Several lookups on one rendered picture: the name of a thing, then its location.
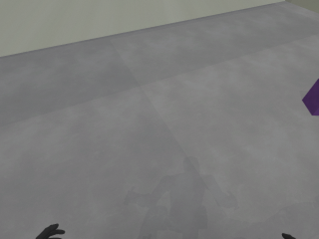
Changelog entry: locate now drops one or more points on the robot left hand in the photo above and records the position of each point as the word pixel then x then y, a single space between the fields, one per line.
pixel 50 231

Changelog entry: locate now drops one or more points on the carton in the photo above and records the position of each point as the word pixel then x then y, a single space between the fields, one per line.
pixel 311 100

